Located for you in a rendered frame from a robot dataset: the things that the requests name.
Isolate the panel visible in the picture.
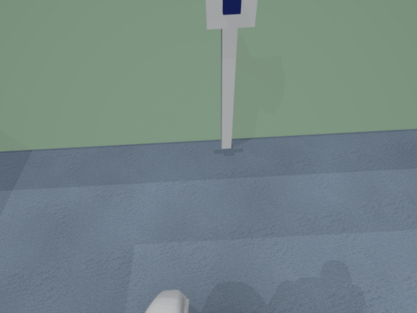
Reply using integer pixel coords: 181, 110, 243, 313
205, 0, 257, 149

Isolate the robot left thigh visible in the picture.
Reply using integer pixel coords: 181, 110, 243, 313
145, 290, 189, 313

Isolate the button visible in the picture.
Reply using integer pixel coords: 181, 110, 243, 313
223, 0, 242, 15

